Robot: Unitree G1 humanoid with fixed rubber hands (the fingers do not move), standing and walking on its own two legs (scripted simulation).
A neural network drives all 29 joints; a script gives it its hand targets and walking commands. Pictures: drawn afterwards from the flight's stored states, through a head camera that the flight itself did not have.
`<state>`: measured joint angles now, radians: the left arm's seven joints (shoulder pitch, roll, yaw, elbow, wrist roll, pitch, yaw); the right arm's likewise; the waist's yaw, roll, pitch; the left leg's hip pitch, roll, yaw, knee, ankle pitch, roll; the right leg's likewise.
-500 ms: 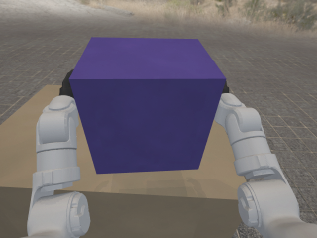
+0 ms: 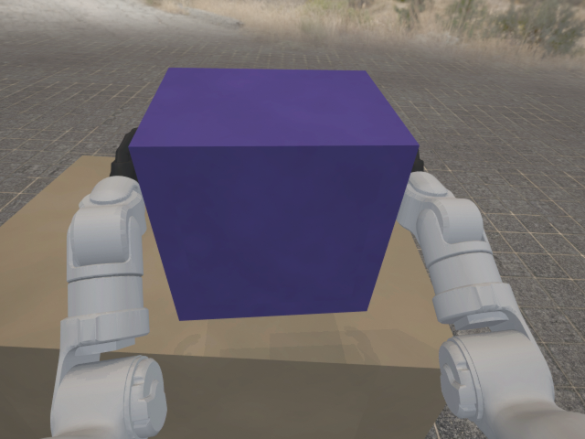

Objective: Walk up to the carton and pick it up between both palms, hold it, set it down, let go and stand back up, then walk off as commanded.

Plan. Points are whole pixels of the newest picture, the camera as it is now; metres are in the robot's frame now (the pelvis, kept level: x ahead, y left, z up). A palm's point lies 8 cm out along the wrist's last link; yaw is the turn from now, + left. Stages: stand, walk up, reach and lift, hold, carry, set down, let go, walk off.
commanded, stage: set down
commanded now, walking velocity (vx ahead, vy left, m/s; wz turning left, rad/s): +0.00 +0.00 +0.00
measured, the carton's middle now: (272, 195) +0.38 +0.01 +0.22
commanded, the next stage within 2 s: none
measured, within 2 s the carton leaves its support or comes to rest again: neither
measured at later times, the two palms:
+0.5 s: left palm (139, 206) +0.37 +0.19 +0.21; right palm (393, 216) +0.37 -0.17 +0.19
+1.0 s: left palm (159, 217) +0.39 +0.17 +0.17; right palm (396, 225) +0.38 -0.18 +0.16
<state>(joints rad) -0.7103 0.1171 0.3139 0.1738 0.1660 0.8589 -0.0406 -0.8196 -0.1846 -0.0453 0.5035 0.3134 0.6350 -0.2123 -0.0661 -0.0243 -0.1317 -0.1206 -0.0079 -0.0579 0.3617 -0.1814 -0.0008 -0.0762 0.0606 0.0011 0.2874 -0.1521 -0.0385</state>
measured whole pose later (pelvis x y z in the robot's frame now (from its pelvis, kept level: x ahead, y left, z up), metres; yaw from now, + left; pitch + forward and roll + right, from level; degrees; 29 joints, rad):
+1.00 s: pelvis +0.01 +0.00 +0.00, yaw +0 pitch -6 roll -1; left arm -0.65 0.06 0.30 0.41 0.20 0.46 -0.02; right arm -0.67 -0.11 -0.12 0.71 0.12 0.16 -0.11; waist -0.07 -0.05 -0.01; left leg -0.05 -0.01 -0.05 0.34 -0.20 0.00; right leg -0.01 0.05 -0.02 0.28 -0.18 -0.04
